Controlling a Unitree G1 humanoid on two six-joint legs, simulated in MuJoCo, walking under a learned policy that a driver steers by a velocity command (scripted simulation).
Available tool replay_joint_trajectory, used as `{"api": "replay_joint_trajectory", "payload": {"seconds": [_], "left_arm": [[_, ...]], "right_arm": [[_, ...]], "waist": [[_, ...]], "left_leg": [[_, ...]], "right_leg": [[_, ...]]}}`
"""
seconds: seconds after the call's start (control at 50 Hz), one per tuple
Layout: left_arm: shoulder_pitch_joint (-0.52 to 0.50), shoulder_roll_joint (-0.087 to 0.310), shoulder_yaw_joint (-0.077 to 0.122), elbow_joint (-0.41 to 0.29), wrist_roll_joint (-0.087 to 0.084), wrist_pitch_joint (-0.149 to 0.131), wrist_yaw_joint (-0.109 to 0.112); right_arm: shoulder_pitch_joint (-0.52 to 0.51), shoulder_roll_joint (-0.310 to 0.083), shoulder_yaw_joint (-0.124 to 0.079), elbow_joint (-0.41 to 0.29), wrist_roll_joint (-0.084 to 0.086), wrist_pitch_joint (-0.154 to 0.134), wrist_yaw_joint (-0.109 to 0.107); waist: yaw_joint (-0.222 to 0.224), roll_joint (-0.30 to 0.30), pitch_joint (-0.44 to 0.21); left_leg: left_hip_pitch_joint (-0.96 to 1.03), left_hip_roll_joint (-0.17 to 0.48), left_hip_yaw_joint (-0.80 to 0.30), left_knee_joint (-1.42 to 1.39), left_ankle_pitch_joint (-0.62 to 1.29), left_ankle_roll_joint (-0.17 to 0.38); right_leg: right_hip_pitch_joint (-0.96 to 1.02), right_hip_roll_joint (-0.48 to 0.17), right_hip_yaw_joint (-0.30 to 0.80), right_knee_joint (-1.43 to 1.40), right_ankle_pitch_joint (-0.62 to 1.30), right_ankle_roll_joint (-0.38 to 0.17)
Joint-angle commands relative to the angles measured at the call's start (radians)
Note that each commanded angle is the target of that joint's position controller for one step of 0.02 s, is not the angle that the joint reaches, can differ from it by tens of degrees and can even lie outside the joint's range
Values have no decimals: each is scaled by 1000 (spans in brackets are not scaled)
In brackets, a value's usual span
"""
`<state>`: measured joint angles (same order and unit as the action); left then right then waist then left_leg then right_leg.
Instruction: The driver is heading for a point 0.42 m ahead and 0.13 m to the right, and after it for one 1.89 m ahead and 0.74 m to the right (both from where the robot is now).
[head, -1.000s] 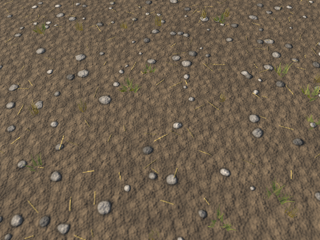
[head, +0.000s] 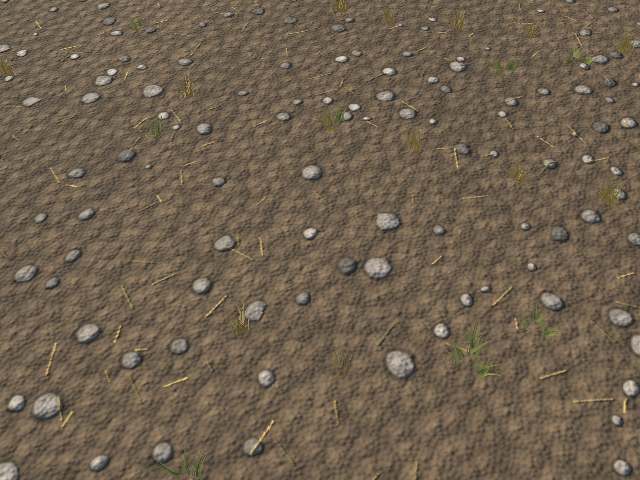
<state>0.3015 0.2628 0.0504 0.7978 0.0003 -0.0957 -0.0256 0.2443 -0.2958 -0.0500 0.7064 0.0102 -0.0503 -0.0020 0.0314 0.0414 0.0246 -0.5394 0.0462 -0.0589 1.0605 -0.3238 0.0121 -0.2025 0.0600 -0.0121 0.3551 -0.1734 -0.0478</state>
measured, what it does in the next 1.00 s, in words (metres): walks ahead, turning right: left foot, then right foot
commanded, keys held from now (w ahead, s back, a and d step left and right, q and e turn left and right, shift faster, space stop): w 0.04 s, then no key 0.08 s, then e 0.24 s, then w+e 0.64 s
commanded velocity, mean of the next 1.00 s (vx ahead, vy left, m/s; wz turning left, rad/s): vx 0.35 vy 0.00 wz -0.35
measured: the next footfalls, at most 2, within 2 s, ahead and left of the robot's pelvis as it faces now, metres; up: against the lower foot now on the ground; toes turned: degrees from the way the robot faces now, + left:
left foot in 0.24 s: +0.30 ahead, +0.15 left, +0.00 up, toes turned -2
right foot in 0.70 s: +0.24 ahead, -0.10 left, +0.00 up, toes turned -20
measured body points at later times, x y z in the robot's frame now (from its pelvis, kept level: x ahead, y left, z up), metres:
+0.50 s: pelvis +0.18 +0.05 +0.00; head +0.21 +0.05 +0.45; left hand +0.31 +0.33 -0.12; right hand +0.30 -0.23 -0.10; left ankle +0.26 +0.15 -0.74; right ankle +0.18 -0.09 -0.68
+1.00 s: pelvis +0.33 -0.03 +0.01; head +0.34 -0.08 +0.45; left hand +0.43 +0.23 -0.10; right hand +0.44 -0.35 -0.09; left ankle +0.55 +0.05 -0.69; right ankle +0.20 -0.09 -0.74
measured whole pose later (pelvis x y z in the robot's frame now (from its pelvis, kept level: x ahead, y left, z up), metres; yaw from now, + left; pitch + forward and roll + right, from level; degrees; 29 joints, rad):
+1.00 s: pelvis +0.33 -0.03 +0.01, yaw -26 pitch +3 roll +2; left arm 0.47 0.25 0.06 0.78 -0.02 -0.04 0.03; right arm -0.01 -0.29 -0.07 0.77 0.01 -0.09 0.04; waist 0.08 0.04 0.02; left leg -0.61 0.02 -0.06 0.60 0.00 -0.03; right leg -0.05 0.02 0.11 0.30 -0.29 -0.05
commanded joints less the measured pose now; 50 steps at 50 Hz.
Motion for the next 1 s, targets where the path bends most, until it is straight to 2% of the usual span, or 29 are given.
{"api": "replay_joint_trajectory", "payload": {"seconds": [0.02, 0.04, 0.08, 0.14, 0.18, 0.22, 0.24, 0.26, 0.28, 0.3, 0.32, 0.34, 0.36, 0.38, 0.42, 0.52, 0.6, 0.66, 0.68, 0.7, 0.72, 0.74, 0.76, 0.78, 0.82, 0.84, 0.88, 0.92, 1.0], "left_arm": [[-31, 159, 34, -55, -10, -15, 9], [-24, 169, 37, -50, -12, -11, 11], [-19, 179, 36, -38, -11, 0, 16], [53, 184, 35, 0, -19, 18, 20], [56, 186, 34, 11, -25, 30, 25], [17, 189, 35, 3, -28, 38, 32], [26, 164, 27, -6, -18, 35, 32], [72, 95, 2, -35, 10, 27, 29], [215, 60, -14, -14, -8, 33, 31], [185, 164, 15, 1, -27, 48, 35], [108, 179, 27, -20, -36, 66, 41], [78, 163, 29, -23, -30, 89, 52], [77, 156, 34, -25, -22, 115, 63], [99, 138, 34, -26, -19, 134, 68], [107, 118, 37, -39, -14, 143, 68], [-4, 96, 33, -83, -7, 117, 41], [-28, 114, 39, -87, -14, 114, 19], [39, 108, 45, -54, -16, 115, 13], [104, 116, 52, -21, -17, 115, 16], [195, 156, 68, 13, -21, 113, 25], [250, 261, 89, 4, -21, 106, 38], [215, 296, 86, -41, -2, 72, 25], [149, 244, 73, -67, 3, 46, 23], [110, 204, 60, -76, -5, 32, 24], [93, 175, 50, -85, -17, 34, 33], [104, 165, 45, -87, -14, 35, 40], [124, 170, 49, -86, -13, 34, 53], [143, 178, 54, -84, -15, 37, 61], [189, 183, 64, -67, -25, 44, 65]], "right_arm": [[-47, -35, -2, -86, -10, -18, 4], [-77, -28, 3, -91, -10, -21, 7], [-135, -18, 9, -98, -11, -28, 12], [-195, -30, 3, -111, -9, -37, 23], [-200, -53, -8, -118, -13, -41, 29], [-99, -90, -28, -83, -27, -45, 24], [-33, -139, -43, -69, -38, -48, 14], [53, -211, -55, -73, -64, -42, 0], [69, -199, -52, -77, -52, -15, 0], [59, -151, -43, -82, -31, 6, 2], [0, -121, -33, -80, -18, 14, 0], [-65, -93, -22, -76, -14, 17, -1], [-126, -79, -18, -75, -19, 19, 0], [-153, -93, -25, -64, -31, 16, 1], [-182, -99, -33, -51, -30, 2, -2], [-172, -142, -55, -7, -11, -25, -17], [-154, -177, -71, 15, 9, -16, -2], [-176, -172, -71, 24, 27, 4, 4], [-183, -141, -63, 26, 23, 10, 4], [-187, -79, -46, 24, 9, 14, 8], [-218, -11, -27, -4, -14, 10, 17], [-271, -54, -34, -43, 3, -16, 21], [-276, -110, -46, -43, 24, -40, 29], [-252, -132, -53, -25, 18, -56, 33], [-261, -125, -55, -1, -20, -70, 28], [-275, -110, -53, 3, -19, -71, 31], [-301, -73, -42, 3, -14, -67, 35], [-343, -44, -31, -6, -6, -63, 40], [-431, -37, -20, -45, 5, -64, 51]], "waist": [[-9, -123, -10], [0, -118, -8], [15, -116, 5], [38, -130, -24], [15, -138, -32], [-55, -129, -76], [-82, -89, -131], [-89, 86, -275], [-69, 258, -444], [-93, 152, -421], [-77, 107, -298], [-54, 75, -214], [-25, 85, -158], [-2, 115, -132], [13, 148, -106], [-7, 74, -94], [-12, 59, -71], [34, 24, -53], [56, -10, -42], [74, -132, -28], [73, -363, 18], [70, -319, 46], [46, -245, 70], [17, -215, 66], [7, -152, 22], [5, -143, 6], [7, -130, -9], [20, -139, 1], [53, -163, 41]], "left_leg": [[-117, 58, -2, -153, 90, -21], [-103, 57, 6, -223, 151, -23], [-30, 28, 35, -365, 264, -29], [64, -21, 41, -475, 386, -23], [110, -36, 15, -539, 376, -2], [276, -49, 22, -623, 442, 31], [428, 10, -6, -637, 653, 60], [731, 241, -189, -534, 1054, 154], [868, 427, -388, -529, 1090, 296], [774, 375, -375, -584, 864, 279], [672, 329, -298, -629, 682, 246], [548, 291, -235, -679, 550, 225], [420, 263, -178, -731, 428, 213], [305, 235, -131, -794, 260, 208], [226, 226, -91, -879, 34, 209], [269, 259, -25, -932, -45, 200], [301, 278, 11, -931, -114, 187], [254, 255, 72, -852, -227, 138], [206, 213, 113, -763, -265, 109], [122, 134, 196, -534, -269, 63], [-180, 3, 262, -135, -287, -21], [-368, -63, 66, -5, -272, -5], [-409, -7, 5, 15, -162, 16], [-396, 16, 3, -18, -52, 23], [-320, 26, 6, -120, 72, 5], [-279, 14, 12, -167, 132, -7], [-215, -15, 24, -283, 235, -32], [-142, -42, 31, -400, 317, -47], [-62, -58, 23, -527, 374, -52]], "right_leg": [[77, -272, 242, -205, 180, -194], [72, -262, 211, -212, 189, -185], [44, -230, 131, -190, 364, -157], [77, -227, 105, -124, 474, -123], [107, -239, 141, -61, 463, -97], [92, -212, 155, 57, 471, -56], [33, -154, 133, 178, 391, -16], [-187, -70, 94, 455, -16, 43], [-336, -13, 85, 725, -569, 84], [-368, -46, 134, 829, -550, 97], [-436, -73, 103, 862, -489, 104], [-436, -103, 88, 846, -431, 119], [-387, -125, 84, 824, -379, 132], [-320, -131, 60, 820, -314, 137], [-287, -138, 30, 783, -235, 125], [-257, -174, 24, 536, -123, 62], [-191, -157, -27, 389, -145, 24], [-52, -122, -94, 233, -118, -23], [22, -93, -102, 187, -146, -47], [100, -134, 13, 86, -251, -93], [208, -345, 435, -74, -434, -214], [201, -429, 754, -217, -603, -310], [208, -424, 691, -231, -544, -287], [214, -392, 592, -199, -408, -246], [219, -330, 454, -176, -165, -193], [215, -304, 405, -174, -64, -180], [202, -265, 322, -167, 70, -164], [153, -235, 272, -163, 95, -149], [101, -237, 284, -146, 67, -140]]}}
